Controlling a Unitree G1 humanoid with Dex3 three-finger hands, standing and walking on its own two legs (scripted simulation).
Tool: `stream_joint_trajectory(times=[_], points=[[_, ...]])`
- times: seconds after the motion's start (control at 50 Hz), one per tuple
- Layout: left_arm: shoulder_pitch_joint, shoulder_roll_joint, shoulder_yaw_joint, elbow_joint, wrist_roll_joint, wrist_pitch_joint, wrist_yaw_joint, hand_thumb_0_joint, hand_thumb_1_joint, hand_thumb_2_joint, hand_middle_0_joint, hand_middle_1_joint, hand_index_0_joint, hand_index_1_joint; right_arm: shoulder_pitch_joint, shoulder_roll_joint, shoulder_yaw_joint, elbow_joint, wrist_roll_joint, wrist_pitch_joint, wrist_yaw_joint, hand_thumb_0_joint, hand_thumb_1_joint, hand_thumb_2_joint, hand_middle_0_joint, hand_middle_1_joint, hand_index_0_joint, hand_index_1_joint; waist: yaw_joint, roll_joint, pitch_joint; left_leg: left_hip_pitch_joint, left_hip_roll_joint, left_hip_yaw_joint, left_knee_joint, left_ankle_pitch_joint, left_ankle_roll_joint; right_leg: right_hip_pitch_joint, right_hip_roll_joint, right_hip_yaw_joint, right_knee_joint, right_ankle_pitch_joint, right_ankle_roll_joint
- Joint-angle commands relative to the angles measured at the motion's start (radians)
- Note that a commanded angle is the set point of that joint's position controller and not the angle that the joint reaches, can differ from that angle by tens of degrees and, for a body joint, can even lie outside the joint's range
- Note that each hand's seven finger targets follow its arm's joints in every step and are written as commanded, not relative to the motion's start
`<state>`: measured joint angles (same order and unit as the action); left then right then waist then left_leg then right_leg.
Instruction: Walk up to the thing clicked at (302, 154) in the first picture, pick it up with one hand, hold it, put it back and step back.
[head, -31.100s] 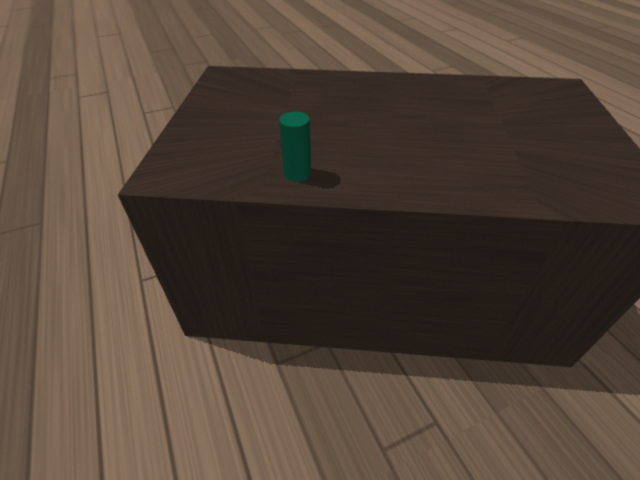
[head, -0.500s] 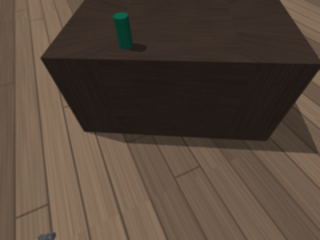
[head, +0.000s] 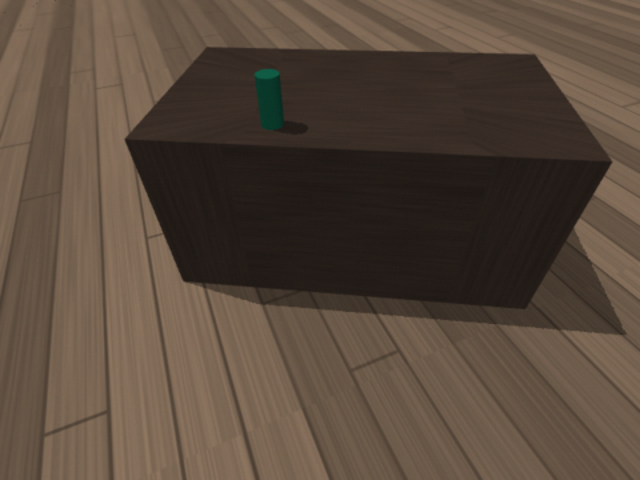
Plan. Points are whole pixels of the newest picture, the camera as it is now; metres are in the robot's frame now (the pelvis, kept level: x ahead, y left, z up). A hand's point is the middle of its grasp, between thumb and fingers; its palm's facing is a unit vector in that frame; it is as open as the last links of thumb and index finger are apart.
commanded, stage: step back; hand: left
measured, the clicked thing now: (269, 100) +1.14 +0.22 -0.04
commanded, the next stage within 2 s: stand in 0.66 s
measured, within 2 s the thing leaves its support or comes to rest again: neither
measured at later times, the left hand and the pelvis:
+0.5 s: hand out of the picture +0.13 +0.27 -0.14, palm faces +0.03 -0.93 -0.36, open 7.4 cm; pelvis +0.04 +0.01 +0.00, yaw +0 degrees
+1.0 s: hand out of the picture +0.13 +0.25 -0.14, palm faces -0.01 -0.94 -0.34, open 7.4 cm; pelvis +0.03 +0.00 +0.02, yaw -1 degrees
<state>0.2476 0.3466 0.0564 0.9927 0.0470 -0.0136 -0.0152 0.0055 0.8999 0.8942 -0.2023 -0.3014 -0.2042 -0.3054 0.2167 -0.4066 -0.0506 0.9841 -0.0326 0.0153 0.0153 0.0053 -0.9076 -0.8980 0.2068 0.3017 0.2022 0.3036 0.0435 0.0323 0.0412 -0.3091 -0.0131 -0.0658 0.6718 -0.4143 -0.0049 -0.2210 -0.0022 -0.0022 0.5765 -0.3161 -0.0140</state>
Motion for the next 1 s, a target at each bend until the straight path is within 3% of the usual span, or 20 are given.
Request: stream_joint_trajectory(times=[0.0, 0.04, 0.06, 0.12, 0.22, 0.26, 0.28, 0.3, 0.34, 0.38, 0.4, 0.42, 0.44, 0.48, 0.52, 0.58, 0.62, 0.66, 0.72, 0.98], points=[[-0.123, 0.245, 0.041, -0.095, -0.008, -0.015, 0.008, 0.0, 0.9, 0.9, -0.2, -0.3, -0.2, -0.3, -0.013, -0.151, -0.053, -0.049, -0.002, -0.053, -0.011, 0.0, -0.9, -0.9, 0.2, 0.3, 0.2, 0.3, -0.051, -0.127, 0.021, 0.205, -0.006, 0.022, -0.243, 0.074, 0.027, -0.183, -0.164, 0.183, -0.181, -0.192, -0.096], [-0.13, 0.202, 0.03, -0.083, -0.035, -0.007, 0.004, 0.0, 0.9, 0.9, -0.2, -0.3, -0.2, -0.3, -0.017, -0.229, -0.062, -0.051, -0.006, -0.062, -0.014, 0.0, -0.9, -0.9, 0.2, 0.3, 0.2, 0.3, -0.056, 0.083, 0.004, 0.135, 0.236, -0.395, -0.431, -0.31, 0.139, -0.232, -0.013, 0.031, 0.075, -0.195, -0.017], [-0.109, 0.236, 0.043, -0.07, -0.031, -0.004, 0.006, 0.0, 0.9, 0.9, -0.2, -0.3, -0.2, -0.3, -0.032, -0.251, -0.067, -0.063, -0.008, -0.065, -0.012, 0.0, -0.9, -0.9, 0.2, 0.3, 0.2, 0.3, -0.048, 0.059, 0.023, 0.063, 0.3, -0.453, -0.473, -0.385, 0.194, -0.193, -0.019, 0.033, 0.173, -0.19, -0.008], [-0.083, 0.226, 0.041, -0.056, -0.033, -0.017, 0.007, 0.0, 0.9, 0.9, -0.2, -0.3, -0.2, -0.3, -0.061, -0.229, -0.059, -0.065, -0.01, -0.074, -0.015, 0.0, -0.9, -0.9, 0.2, 0.3, 0.2, 0.3, -0.039, 0.09, 0.016, 0.118, 0.272, -0.346, -0.413, -0.064, 0.194, -0.19, -0.05, 0.055, 0.138, -0.189, -0.011], [-0.035, 0.209, 0.043, -0.001, -0.021, -0.035, 0.02, 0.0, 0.9, 0.9, -0.2, -0.3, -0.2, -0.3, -0.118, -0.164, -0.038, -0.069, 0.017, -0.045, -0.011, 0.0, -0.9, -0.9, 0.2, 0.3, 0.2, 0.3, 0.007, 0.09, -0.068, -0.011, 0.154, -0.111, -0.245, 0.196, 0.082, 0.168, -0.008, -0.009, -0.192, 0.067, -0.02], [-0.019, 0.308, 0.062, 0.003, -0.012, -0.04, 0.024, 0.0, 0.9, 0.9, -0.2, -0.3, -0.2, -0.3, -0.127, -0.125, -0.031, -0.078, 0.022, -0.04, -0.013, 0.0, -0.9, -0.9, 0.2, 0.3, 0.2, 0.3, 0.018, -0.11, -0.04, -0.17, 0.011, -0.014, -0.053, -0.009, 0.015, 0.19, -0.203, 0.302, -0.279, -0.147, -0.114], [-0.075, 0.339, 0.065, -0.015, -0.009, -0.04, 0.022, 0.0, 0.9, 0.9, -0.2, -0.3, -0.2, -0.3, -0.109, -0.129, -0.034, -0.063, 0.015, -0.04, -0.019, 0.0, -0.9, -0.9, 0.2, 0.3, 0.2, 0.3, -0.002, -0.158, 0.002, -0.148, -0.013, 0.017, 0.039, -0.081, 0.01, 0.108, -0.318, 0.392, -0.306, -0.201, -0.187], [-0.122, 0.319, 0.063, -0.038, -0.014, -0.04, 0.023, 0.0, 0.9, 0.9, -0.2, -0.3, -0.2, -0.3, -0.078, -0.143, -0.034, -0.05, 0.011, -0.045, -0.02, 0.0, -0.9, -0.9, 0.2, 0.3, 0.2, 0.3, -0.023, -0.129, 0.022, -0.134, 0.023, 0.015, 0.044, -0.069, 0.005, 0.091, -0.345, 0.379, -0.277, -0.091, -0.216], [-0.146, 0.275, 0.047, -0.044, -0.02, -0.042, 0.027, 0.0, 0.9, 0.9, -0.2, -0.3, -0.2, -0.3, -0.067, -0.125, -0.028, -0.03, 0.014, -0.059, -0.018, 0.0, -0.9, -0.9, 0.2, 0.3, 0.2, 0.3, -0.036, -0.13, 0.007, -0.065, 0.036, 0.024, -0.093, 0.027, 0.018, 0.082, -0.292, 0.248, -0.208, 0.196, -0.174], [-0.187, 0.256, 0.035, -0.044, -0.027, -0.036, 0.022, 0.0, 0.9, 0.9, -0.2, -0.3, -0.2, -0.3, -0.018, -0.124, -0.035, -0.001, 0.01, -0.069, -0.02, 0.0, -0.9, -0.9, 0.2, 0.3, 0.2, 0.3, -0.062, -0.15, -0.056, 0.138, 0.061, -0.011, -0.23, 0.336, 0.036, 0.016, -0.199, 0.113, -0.11, 0.367, -0.08], [-0.176, 0.226, 0.025, -0.05, -0.032, -0.029, 0.018, 0.0, 0.9, 0.9, -0.2, -0.3, -0.2, -0.3, -0.016, -0.155, -0.043, -0.001, 0.004, -0.074, -0.022, 0.0, -0.9, -0.9, 0.2, 0.3, 0.2, 0.3, -0.056, -0.093, -0.09, 0.188, 0.132, -0.107, -0.257, 0.459, 0.071, -0.009, -0.132, 0.056, -0.037, 0.364, -0.032], [-0.168, 0.219, 0.026, -0.042, -0.042, -0.025, 0.017, 0.0, 0.9, 0.9, -0.2, -0.3, -0.2, -0.3, -0.057, -0.19, -0.045, -0.01, 0.01, -0.077, -0.019, 0.0, -0.9, -0.9, 0.2, 0.3, 0.2, 0.3, -0.029, -0.034, -0.081, 0.156, 0.185, -0.174, -0.256, 0.424, 0.117, -0.014, -0.06, 0.003, -0.012, 0.151, -0.008], [-0.175, 0.218, 0.028, -0.035, -0.038, -0.027, 0.019, 0.0, 0.9, 0.9, -0.2, -0.3, -0.2, -0.3, -0.065, -0.21, -0.05, -0.007, 0.014, -0.075, -0.016, 0.0, -0.9, -0.9, 0.2, 0.3, 0.2, 0.3, -0.034, -0.003, -0.074, 0.163, 0.23, -0.218, -0.256, 0.424, 0.158, -0.018, -0.042, -0.008, 0.005, 0.03, -0.012], [-0.193, 0.205, 0.025, -0.027, -0.033, -0.027, 0.022, 0.0, 0.9, 0.9, -0.2, -0.3, -0.2, -0.3, -0.082, -0.203, -0.046, 0.0, 0.014, -0.071, -0.02, 0.0, -0.9, -0.9, 0.2, 0.3, 0.2, 0.3, -0.03, 0.035, -0.063, 0.18, 0.238, -0.199, -0.253, 0.534, 0.159, -0.017, -0.041, -0.009, -0.019, 0.042, -0.022], [-0.147, 0.219, 0.026, -0.007, -0.034, -0.037, 0.027, 0.0, 0.9, 0.9, -0.2, -0.3, -0.2, -0.3, -0.119, -0.179, -0.038, -0.01, 0.019, -0.066, -0.025, 0.0, -0.9, -0.9, 0.2, 0.3, 0.2, 0.3, -0.011, 0.047, -0.092, 0.146, 0.186, -0.103, -0.179, 0.672, 0.115, 0.081, -0.076, 0.013, -0.083, 0.245, -0.027], [-0.094, 0.271, 0.041, 0.015, -0.038, -0.041, 0.033, 0.0, 0.9, 0.9, -0.2, -0.3, -0.2, -0.3, -0.146, -0.145, -0.035, -0.021, 0.024, -0.057, -0.03, 0.0, -0.9, -0.9, 0.2, 0.3, 0.2, 0.3, -0.001, -0.027, -0.137, 0.028, 0.08, 0.025, -0.057, 0.573, 0.046, 0.247, -0.16, 0.102, -0.074, 0.512, -0.075], [-0.124, 0.283, 0.039, 0.003, -0.037, -0.036, 0.037, 0.0, 0.9, 0.9, -0.2, -0.3, -0.2, -0.3, -0.159, -0.129, -0.031, -0.02, 0.019, -0.052, -0.03, 0.0, -0.9, -0.9, 0.2, 0.3, 0.2, 0.3, -0.008, -0.058, -0.118, -0.003, 0.067, 0.038, -0.059, 0.412, 0.035, 0.228, -0.218, 0.148, -0.081, 0.485, -0.115], [-0.213, 0.228, 0.011, 0.002, -0.047, -0.027, 0.033, 0.0, 0.9, 0.9, -0.2, -0.3, -0.2, -0.3, -0.143, -0.137, -0.016, -0.001, 0.031, -0.055, -0.027, 0.0, -0.9, -0.9, 0.2, 0.3, 0.2, 0.3, -0.054, -0.046, -0.08, 0.185, 0.128, -0.06, -0.225, 0.579, 0.053, 0.065, -0.141, 0.09, -0.12, 0.449, -0.039], [-0.193, 0.211, -0.001, 0.023, -0.05, -0.023, 0.038, 0.0, 0.9, 0.9, -0.2, -0.3, -0.2, -0.3, -0.155, -0.168, -0.017, 0.02, 0.026, -0.06, -0.029, 0.0, -0.9, -0.9, 0.2, 0.3, 0.2, 0.3, -0.047, -0.039, -0.136, 0.259, 0.155, -0.055, -0.201, 0.78, 0.063, 0.137, -0.115, 0.052, -0.152, 0.517, -0.004], [-0.235, 0.213, -0.009, 0.085, -0.038, -0.022, 0.023, 0.0, 0.9, 0.9, -0.2, -0.3, -0.2, -0.3, -0.22, -0.147, 0.007, 0.07, 0.028, -0.053, -0.022, 0.0, -0.9, -0.9, 0.2, 0.3, 0.2, 0.3, -0.047, -0.024, -0.07, 0.214, 0.143, -0.035, -0.393, 0.393, 0.028, 0.166, -0.125, 0.07, -0.306, 0.237, 0.0]])
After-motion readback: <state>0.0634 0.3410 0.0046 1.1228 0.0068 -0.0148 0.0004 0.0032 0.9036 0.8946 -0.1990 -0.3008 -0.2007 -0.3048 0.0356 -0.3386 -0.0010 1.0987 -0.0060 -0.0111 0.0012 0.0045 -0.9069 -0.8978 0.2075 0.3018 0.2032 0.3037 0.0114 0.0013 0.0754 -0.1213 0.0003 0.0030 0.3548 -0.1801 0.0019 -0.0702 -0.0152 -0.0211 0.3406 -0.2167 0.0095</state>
